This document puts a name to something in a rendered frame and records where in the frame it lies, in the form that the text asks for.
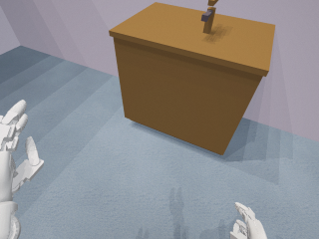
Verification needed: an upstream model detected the left robot forearm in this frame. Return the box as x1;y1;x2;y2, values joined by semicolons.
0;201;21;239

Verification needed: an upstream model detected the tap lever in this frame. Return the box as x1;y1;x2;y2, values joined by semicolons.
200;9;213;22

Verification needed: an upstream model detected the counter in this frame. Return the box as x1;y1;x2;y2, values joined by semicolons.
109;0;276;155

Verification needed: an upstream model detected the right robot hand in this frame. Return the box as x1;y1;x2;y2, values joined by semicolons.
229;202;267;239

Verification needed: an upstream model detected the left robot hand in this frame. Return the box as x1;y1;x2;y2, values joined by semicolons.
0;100;44;202

